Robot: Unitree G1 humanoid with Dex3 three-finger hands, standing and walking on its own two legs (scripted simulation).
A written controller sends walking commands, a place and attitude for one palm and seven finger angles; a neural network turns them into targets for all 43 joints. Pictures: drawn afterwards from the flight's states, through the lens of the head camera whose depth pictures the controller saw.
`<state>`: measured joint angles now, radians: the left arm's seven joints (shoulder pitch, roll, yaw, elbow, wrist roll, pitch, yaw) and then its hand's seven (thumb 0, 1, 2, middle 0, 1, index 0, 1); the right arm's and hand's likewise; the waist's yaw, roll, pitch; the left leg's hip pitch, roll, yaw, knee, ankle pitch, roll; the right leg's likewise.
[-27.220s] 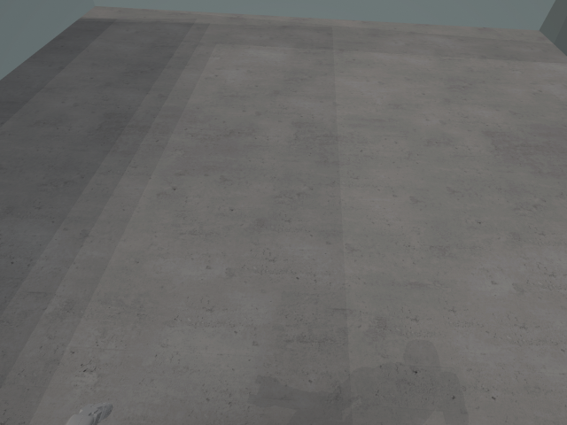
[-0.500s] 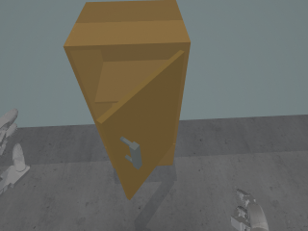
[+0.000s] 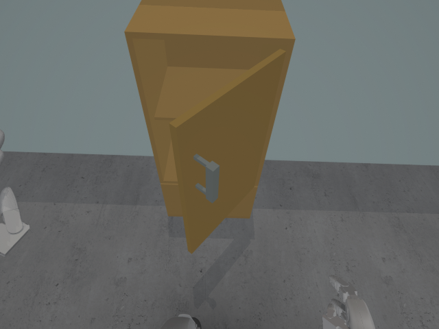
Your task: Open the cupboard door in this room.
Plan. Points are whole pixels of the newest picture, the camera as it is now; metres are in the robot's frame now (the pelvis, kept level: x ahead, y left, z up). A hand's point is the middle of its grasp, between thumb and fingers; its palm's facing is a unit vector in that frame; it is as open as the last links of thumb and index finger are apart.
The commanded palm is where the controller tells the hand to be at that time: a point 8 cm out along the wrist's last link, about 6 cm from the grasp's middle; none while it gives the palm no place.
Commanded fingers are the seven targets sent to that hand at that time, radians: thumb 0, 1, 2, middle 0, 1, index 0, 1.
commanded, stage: step back with the hand held close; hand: left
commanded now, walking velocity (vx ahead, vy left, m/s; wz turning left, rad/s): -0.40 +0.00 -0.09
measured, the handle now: (205, 178) +0.43 +0.06 -0.02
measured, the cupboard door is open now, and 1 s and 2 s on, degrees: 51 51 51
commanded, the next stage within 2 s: stop stepping back and stand still in 0.30 s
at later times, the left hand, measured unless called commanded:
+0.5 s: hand out of the picture +0.11 +0.26 +0.18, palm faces +0.39 -0.82 -0.42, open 7.4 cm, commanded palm +0.07 +0.31 +0.19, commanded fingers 0.00 0.90 0.90 -0.20 -0.30 -0.20 -0.30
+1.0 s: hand out of the picture +0.06 +0.27 +0.17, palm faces +0.44 -0.80 -0.40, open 7.4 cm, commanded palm +0.01 +0.31 +0.19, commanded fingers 0.00 0.90 0.90 -0.20 -0.30 -0.20 -0.30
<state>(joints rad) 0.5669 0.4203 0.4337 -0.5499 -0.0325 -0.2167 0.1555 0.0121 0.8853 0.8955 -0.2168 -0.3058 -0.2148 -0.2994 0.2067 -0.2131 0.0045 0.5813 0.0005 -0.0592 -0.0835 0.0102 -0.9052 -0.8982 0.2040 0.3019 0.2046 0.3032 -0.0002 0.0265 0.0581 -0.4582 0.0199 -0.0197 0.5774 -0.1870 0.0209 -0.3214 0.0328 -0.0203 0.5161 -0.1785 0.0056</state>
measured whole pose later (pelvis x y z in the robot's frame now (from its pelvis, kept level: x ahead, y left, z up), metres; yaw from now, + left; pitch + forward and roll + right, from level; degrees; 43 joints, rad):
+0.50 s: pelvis -0.09 +0.02 +0.00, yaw -3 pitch +1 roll -2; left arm 0.54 0.42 0.40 -0.58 -0.05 -0.23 0.15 0.01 0.88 0.90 -0.22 -0.31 -0.21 -0.30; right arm 0.17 -0.17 0.02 0.67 -0.01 -0.08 -0.06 0.01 -0.91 -0.90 0.20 0.30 0.21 0.30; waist 0.05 -0.02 0.00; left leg -0.53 0.01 0.03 0.74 -0.26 -0.03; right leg -0.17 0.03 0.03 0.56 -0.39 0.00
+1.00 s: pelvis -0.15 +0.02 +0.01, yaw -2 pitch +0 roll +0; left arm 0.50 0.38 0.39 -0.40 -0.03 -0.19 0.17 0.01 0.88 0.90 -0.22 -0.31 -0.22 -0.30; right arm 0.33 -0.25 -0.02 0.69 0.00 -0.11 -0.10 0.01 -0.91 -0.90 0.20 0.30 0.20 0.30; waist -0.01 0.00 -0.07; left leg -0.26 0.05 0.04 0.54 -0.31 0.03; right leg -0.21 0.05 -0.08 0.50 -0.30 -0.08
